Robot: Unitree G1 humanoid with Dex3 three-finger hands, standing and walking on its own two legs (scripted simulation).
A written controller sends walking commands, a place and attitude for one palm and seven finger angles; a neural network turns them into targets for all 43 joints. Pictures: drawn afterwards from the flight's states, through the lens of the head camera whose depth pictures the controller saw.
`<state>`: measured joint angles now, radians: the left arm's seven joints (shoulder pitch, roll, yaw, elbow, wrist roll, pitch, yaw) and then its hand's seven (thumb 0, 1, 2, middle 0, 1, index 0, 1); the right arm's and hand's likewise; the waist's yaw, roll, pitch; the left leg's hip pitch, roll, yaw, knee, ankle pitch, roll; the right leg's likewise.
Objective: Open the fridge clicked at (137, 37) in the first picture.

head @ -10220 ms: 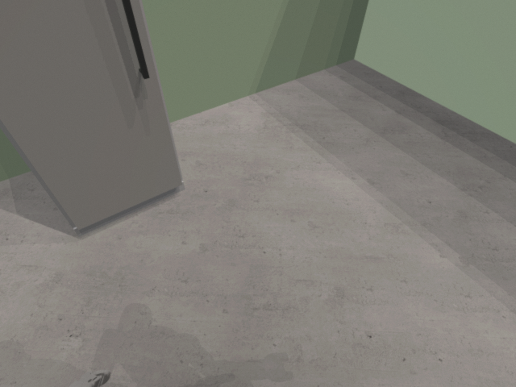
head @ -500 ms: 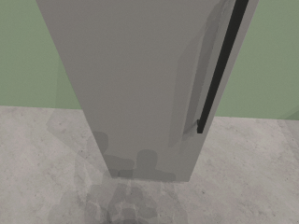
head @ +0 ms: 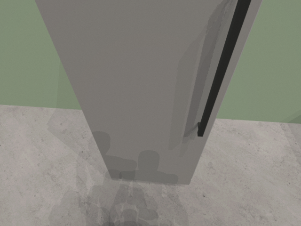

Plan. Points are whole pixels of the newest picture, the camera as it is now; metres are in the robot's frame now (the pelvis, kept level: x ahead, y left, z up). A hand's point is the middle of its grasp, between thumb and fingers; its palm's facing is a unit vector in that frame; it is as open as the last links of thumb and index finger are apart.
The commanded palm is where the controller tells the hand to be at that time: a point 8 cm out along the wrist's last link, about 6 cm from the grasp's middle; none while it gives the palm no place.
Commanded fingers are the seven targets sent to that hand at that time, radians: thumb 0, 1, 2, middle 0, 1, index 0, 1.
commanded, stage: look again from close up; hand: right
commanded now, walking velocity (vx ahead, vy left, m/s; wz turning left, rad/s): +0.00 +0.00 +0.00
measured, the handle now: (215, 79) +0.46 -0.15 +0.17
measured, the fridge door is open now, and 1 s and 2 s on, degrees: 0 0 0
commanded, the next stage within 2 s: raise the hand to about handle height in 0.62 s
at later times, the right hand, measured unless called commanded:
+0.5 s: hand out of the picture -0.02 -0.15 -0.18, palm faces +0.01 +0.99 -0.15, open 7.4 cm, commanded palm none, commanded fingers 0.00 -0.90 -0.90 0.20 0.30 0.20 0.30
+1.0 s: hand (220, 195) +0.21 -0.16 +0.00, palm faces +0.14 +0.99 -0.04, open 7.8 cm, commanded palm +0.12 -0.22 -0.04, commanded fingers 0.00 -0.55 -0.75 0.23 0.53 0.23 0.53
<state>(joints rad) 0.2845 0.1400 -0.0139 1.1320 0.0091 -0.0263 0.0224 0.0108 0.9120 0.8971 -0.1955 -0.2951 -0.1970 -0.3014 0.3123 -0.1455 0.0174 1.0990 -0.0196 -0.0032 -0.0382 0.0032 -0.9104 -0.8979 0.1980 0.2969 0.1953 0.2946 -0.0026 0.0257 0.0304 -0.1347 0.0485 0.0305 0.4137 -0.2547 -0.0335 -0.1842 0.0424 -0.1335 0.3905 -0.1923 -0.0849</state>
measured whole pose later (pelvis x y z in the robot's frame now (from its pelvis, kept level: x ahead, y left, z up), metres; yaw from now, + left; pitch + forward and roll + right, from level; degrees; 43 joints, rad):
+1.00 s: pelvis -0.01 +0.03 -0.04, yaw -3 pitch +7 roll -1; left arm 0.24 0.27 0.03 0.69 -0.02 -0.27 0.01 0.02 0.91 0.90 -0.20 -0.30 -0.20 -0.30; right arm 0.32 -0.18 -0.10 0.14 0.21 -0.40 0.09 0.03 -0.80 -0.84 0.20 0.39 0.20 0.39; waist 0.03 -0.01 -0.12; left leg -0.53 0.03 0.06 0.84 -0.44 0.02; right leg -0.58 0.02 -0.09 0.80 -0.34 -0.05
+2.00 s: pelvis -0.01 +0.01 -0.03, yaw -4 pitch +3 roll +2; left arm 0.23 0.26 -0.05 0.57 -0.06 -0.26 0.08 0.02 0.90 0.90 -0.20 -0.30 -0.20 -0.30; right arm 0.17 -0.37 -0.35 0.10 0.36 -0.18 0.40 -0.01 0.39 -0.35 0.29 1.13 0.29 1.12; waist -0.03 -0.03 -0.06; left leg -0.38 0.00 0.09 0.71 -0.38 0.01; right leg -0.49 0.01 -0.04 0.76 -0.33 -0.07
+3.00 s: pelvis -0.01 +0.04 -0.02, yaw -4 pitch +0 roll +1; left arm 0.25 0.28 -0.06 0.60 -0.07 -0.25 0.10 0.02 0.90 0.90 -0.20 -0.30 -0.20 -0.30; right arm -0.03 -0.43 -0.43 0.28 0.35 -0.06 0.48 -0.01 0.50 -0.30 0.30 1.20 0.30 1.20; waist -0.03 -0.05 -0.02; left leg -0.27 -0.02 0.10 0.59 -0.33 0.04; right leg -0.36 -0.01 -0.04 0.62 -0.27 -0.03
